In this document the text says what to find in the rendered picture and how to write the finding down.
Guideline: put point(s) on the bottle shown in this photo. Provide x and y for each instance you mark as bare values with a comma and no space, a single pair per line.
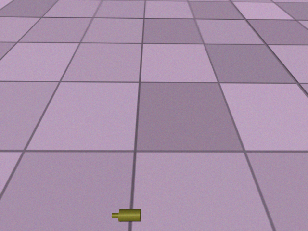
128,215

